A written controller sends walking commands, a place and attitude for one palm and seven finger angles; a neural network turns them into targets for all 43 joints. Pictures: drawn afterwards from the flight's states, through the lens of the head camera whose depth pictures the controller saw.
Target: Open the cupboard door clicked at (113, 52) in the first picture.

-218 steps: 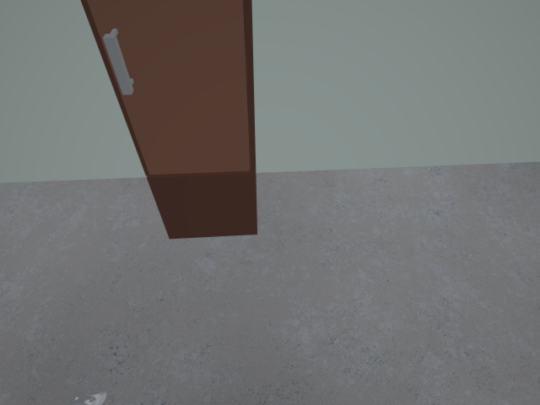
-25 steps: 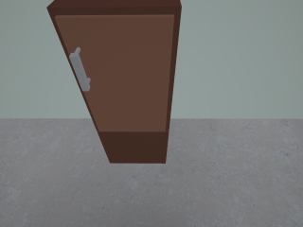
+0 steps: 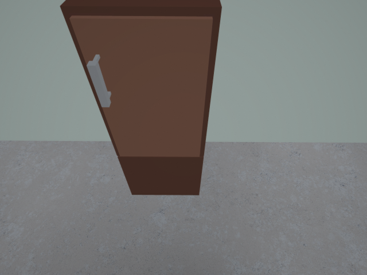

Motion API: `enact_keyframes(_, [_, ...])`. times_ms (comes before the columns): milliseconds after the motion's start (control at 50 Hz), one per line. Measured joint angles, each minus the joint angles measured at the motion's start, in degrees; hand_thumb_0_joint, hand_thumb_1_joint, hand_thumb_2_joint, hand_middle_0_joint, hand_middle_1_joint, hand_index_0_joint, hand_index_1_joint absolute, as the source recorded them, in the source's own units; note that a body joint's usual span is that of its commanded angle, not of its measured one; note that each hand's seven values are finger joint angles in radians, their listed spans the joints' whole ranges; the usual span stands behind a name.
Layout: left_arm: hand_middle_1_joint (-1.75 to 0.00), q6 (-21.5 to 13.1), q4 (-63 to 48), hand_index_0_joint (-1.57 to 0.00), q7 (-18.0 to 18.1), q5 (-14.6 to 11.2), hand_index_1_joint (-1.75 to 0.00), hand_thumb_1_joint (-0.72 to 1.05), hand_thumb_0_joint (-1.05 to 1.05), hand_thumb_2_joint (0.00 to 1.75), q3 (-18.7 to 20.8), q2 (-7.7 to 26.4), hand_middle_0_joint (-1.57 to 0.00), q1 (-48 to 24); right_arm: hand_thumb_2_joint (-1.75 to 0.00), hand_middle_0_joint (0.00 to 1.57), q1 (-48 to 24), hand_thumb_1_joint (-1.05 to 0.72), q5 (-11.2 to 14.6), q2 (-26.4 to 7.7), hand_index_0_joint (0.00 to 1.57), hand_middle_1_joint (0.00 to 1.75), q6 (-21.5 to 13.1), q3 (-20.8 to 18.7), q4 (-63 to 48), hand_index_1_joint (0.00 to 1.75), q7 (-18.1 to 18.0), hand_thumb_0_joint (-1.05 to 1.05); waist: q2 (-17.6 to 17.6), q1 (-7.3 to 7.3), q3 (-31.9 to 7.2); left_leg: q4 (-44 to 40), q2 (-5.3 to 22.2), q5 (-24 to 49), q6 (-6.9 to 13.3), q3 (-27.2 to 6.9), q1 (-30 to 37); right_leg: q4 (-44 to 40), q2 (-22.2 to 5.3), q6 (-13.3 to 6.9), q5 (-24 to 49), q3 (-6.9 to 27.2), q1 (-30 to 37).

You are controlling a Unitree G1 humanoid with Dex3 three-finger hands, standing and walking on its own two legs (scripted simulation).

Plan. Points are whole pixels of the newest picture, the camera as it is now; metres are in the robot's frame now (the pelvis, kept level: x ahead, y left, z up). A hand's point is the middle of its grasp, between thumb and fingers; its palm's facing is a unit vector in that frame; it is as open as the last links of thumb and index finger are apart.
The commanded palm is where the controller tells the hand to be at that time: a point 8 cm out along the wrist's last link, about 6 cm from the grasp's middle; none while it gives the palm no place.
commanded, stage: look again from close up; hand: left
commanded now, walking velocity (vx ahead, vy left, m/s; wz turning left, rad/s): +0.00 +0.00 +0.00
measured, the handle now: (101, 81) +0.61 +0.29 +0.08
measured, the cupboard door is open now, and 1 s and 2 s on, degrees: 0 0 0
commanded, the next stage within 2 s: shuffle to correct the standing spot in 0.38 s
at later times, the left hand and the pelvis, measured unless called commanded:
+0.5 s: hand out of the picture -0.01 +0.22 -0.18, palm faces +0.04 -0.98 -0.19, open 7.4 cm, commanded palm none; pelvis -0.01 +0.04 +0.00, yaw +0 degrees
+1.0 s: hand out of the picture +0.00 +0.21 -0.18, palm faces +0.06 -0.99 -0.13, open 7.4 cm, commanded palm none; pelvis +0.05 +0.05 +0.00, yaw +0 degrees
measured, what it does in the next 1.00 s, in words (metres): lifts its right foot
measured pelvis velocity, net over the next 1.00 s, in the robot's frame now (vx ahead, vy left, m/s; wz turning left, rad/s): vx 0.05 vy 0.05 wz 0.00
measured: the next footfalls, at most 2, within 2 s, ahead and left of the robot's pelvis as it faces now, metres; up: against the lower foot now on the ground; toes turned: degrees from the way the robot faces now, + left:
right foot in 1.12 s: +0.14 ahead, -0.06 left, +0.00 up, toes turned -3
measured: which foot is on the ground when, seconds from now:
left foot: down 0.00-1.00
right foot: down 0.00-0.88, up 0.90-1.00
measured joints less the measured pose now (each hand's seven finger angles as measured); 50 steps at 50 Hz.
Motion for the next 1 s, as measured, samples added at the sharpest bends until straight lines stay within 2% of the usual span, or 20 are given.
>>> enact_keyframes(60, [-0.30,0.4,-0.2,-0.20,-0.2,0.0,-0.30,0.91,0.00,0.90,-0.1,0.2,-0.20,0.3,-0.90,0.20,0.4,-0.91,-0.2,-0.4,0.19,0.29,-0.8,-0.2,-1.6,0.30,-0.2,0.01,-0.6,-0.66,-0.6,0.9,-1.1,0.1,0.7,-0.2,0.0,2.9,-1.1,0.5,-1.8,-0.1,-0.7])
enact_keyframes(200, [-0.30,1.2,-1.9,-0.20,-0.6,0.0,-0.30,0.91,0.00,0.90,0.1,2.0,-0.20,-0.8,-0.90,0.20,1.3,-0.93,-0.5,-0.6,0.19,0.29,-1.2,0.4,-2.7,0.30,-0.4,0.02,-1.9,0.13,-2.2,0.8,-3.2,-0.2,2.2,0.6,0.4,4.3,-3.2,2.2,-2.4,0.7,-1.0])
enact_keyframes(400, [-0.30,1.6,-3.3,-0.19,-0.9,0.1,-0.30,0.91,0.00,0.90,0.4,4.1,-0.20,-1.3,-0.90,0.20,1.8,-0.93,-0.5,-0.5,0.20,0.29,-1.4,0.9,-2.5,0.30,0.0,0.01,-2.5,0.10,-2.5,-1.7,-4.8,1.5,3.5,1.3,1.1,3.0,-4.8,3.4,-1.2,1.4,-0.9])
enact_keyframes(540, [-0.30,1.7,-2.8,-0.19,-1.0,0.2,-0.30,0.91,0.00,0.90,0.3,3.8,-0.20,-0.3,-0.90,0.20,1.9,-0.92,-0.4,-0.2,0.20,0.30,-1.4,1.1,-1.8,0.30,0.2,0.01,-2.5,0.15,-2.1,-2.6,-5.1,2.1,3.8,1.6,1.3,2.5,-5.0,3.6,-0.7,1.7,-1.0])
enact_keyframes(660, [-0.30,1.8,-2.6,-0.19,-1.7,0.8,-0.30,0.91,0.00,0.90,0.8,2.9,-0.20,2.0,-0.90,0.20,3.2,-0.91,-0.7,-0.3,0.20,0.30,-0.6,0.7,-1.5,0.30,0.7,0.01,-2.3,0.43,-2.5,-0.3,-5.0,0.0,3.8,1.8,1.0,5.7,-4.9,2.3,-3.6,1.9,-1.7])
enact_keyframes(800, [-0.30,0.2,-2.5,-0.19,-1.7,0.6,-0.30,0.91,0.00,0.90,1.7,1.7,-0.20,5.3,-0.90,0.20,4.3,-0.91,-0.8,-0.7,0.20,0.29,-0.7,0.1,-1.6,0.30,1.1,0.01,-1.3,0.90,-2.6,6.8,-3.4,-5.5,3.5,1.4,-1.7,7.5,-4.0,2.9,-6.2,0.3,-1.2])
enact_keyframes(840, [-0.30,0.0,-2.2,-0.20,-1.6,0.6,-0.30,0.91,0.00,0.90,2.0,1.6,-0.20,6.0,-0.90,0.20,4.1,-0.91,-0.7,-0.7,0.19,0.29,-1.1,0.0,-1.7,0.30,1.2,0.01,-1.9,1.14,-2.4,5.9,-3.3,-4.3,3.6,2.2,-1.5,7.7,-4.3,3.1,-7.0,0.0,-0.4])
enact_keyframes(860, [-0.30,0.2,-1.9,-0.20,-1.6,0.6,-0.30,0.91,0.00,0.90,2.2,1.7,-0.20,6.4,-0.90,0.20,3.8,-0.91,-0.6,-0.5,0.19,0.29,-1.5,0.0,-1.6,0.30,1.2,0.01,-2.8,1.35,-2.2,5.3,-3.8,-3.7,3.9,2.8,-0.7,8.2,-4.9,3.3,-7.6,0.4,-0.2])
enact_keyframes(900, [-0.30,0.9,-1.0,-0.20,-1.7,0.7,-0.30,0.91,0.00,0.90,2.2,1.7,-0.20,6.8,-0.90,0.20,3.6,-0.91,-0.7,-0.3,0.19,0.29,-2.6,0.1,-2.0,0.30,1.0,0.01,-4.0,1.48,-2.4,4.6,-4.6,-4.6,4.5,3.9,0.6,12.1,-5.5,1.8,-9.9,1.1,-1.3])
enact_keyframes(960, [-0.30,1.9,-0.1,-0.19,-1.5,0.6,-0.30,0.91,0.00,0.90,1.8,1.6,-0.20,5.2,-0.90,0.20,3.3,-0.91,-0.8,0.3,0.19,0.29,-3.8,0.5,-2.6,0.30,-0.2,0.01,-3.7,0.62,-1.9,1.9,-4.6,-4.6,5.3,4.8,2.7,24.6,-4.9,0.8,-15.2,0.7,-6.7])
enact_keyframes(1000, [-0.30,1.9,-0.6,-0.19,-1.3,0.3,-0.30,0.91,0.00,0.90,1.6,1.7,-0.20,2.9,-0.90,0.20,3.2,-0.91,-0.8,1.0,0.19,0.29,-3.9,1.0,-2.5,0.30,-0.7,0.00,-3.5,0.12,-1.0,-0.7,-4.8,-3.3,5.3,4.6,4.2,24.8,-4.9,1.3,-14.2,-0.1,-8.6])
